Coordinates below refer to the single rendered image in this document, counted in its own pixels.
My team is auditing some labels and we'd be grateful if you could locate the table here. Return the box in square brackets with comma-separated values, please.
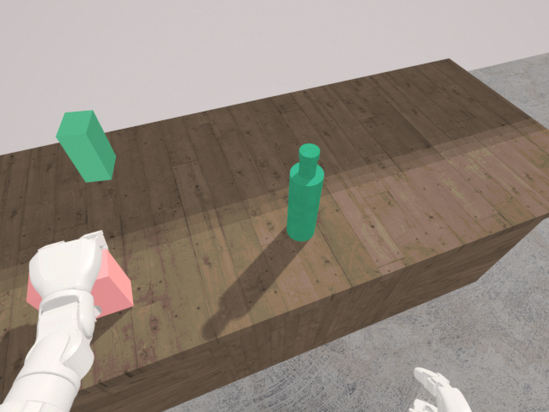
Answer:
[0, 58, 549, 412]

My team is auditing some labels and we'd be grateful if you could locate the robot right hand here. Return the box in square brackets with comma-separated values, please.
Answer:
[409, 367, 472, 412]

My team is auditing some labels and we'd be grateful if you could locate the robot left hand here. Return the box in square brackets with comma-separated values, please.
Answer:
[29, 230, 108, 322]

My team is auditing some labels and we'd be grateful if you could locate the left robot forearm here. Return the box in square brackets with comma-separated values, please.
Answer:
[0, 289, 94, 412]

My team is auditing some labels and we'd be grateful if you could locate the sponge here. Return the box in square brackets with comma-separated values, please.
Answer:
[27, 249, 134, 318]

